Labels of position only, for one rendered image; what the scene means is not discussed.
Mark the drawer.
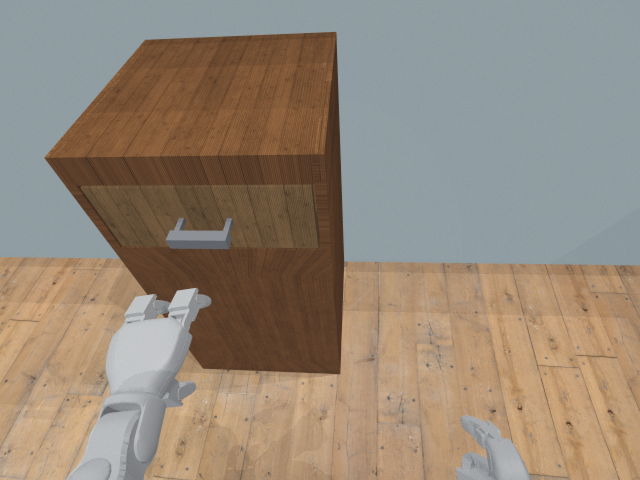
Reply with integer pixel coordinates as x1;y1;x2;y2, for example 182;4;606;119
81;184;320;248

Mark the right robot hand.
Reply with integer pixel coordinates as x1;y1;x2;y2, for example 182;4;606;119
456;415;531;480

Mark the left robot hand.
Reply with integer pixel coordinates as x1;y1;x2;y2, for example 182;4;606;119
106;288;211;408

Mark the left robot forearm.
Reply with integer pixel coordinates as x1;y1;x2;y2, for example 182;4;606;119
66;391;166;480

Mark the handle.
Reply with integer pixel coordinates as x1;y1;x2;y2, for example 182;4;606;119
166;218;233;249

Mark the cabinet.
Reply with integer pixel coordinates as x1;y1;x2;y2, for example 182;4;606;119
44;32;344;374

